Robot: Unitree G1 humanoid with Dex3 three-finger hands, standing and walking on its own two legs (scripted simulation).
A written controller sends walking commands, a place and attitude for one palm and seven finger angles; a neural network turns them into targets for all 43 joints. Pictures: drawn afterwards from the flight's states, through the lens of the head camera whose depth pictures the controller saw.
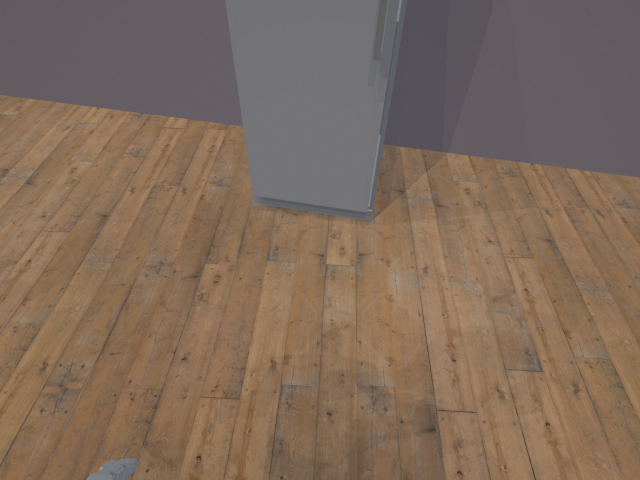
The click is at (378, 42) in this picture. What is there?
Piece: fridge door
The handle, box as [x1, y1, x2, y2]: [373, 0, 387, 59]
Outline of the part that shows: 387,0 380,0 373,59 379,59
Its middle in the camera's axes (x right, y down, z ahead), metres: +0.17 -0.64 +1.06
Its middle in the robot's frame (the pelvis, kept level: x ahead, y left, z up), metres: +1.25 -0.09 +0.13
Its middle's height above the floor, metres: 0.90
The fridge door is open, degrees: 0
